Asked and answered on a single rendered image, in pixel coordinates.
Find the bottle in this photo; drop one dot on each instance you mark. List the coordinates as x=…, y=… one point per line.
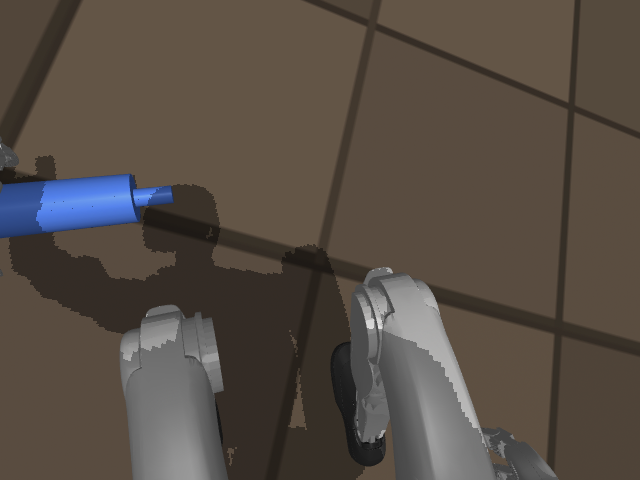
x=69, y=204

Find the right robot foot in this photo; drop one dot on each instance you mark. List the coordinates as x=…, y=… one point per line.
x=344, y=388

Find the left robot hand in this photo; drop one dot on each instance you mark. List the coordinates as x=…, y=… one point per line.
x=7, y=159

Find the right robot hand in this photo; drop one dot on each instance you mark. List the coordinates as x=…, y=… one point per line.
x=524, y=462

